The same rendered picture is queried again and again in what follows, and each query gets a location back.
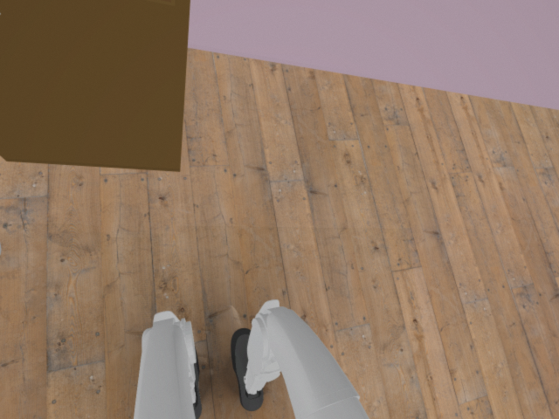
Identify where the cabinet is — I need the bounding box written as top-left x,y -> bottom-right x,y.
0,0 -> 190,172

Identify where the robot right shin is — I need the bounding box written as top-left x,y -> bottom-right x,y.
244,299 -> 281,394

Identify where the robot right thigh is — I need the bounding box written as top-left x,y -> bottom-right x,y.
252,306 -> 369,419

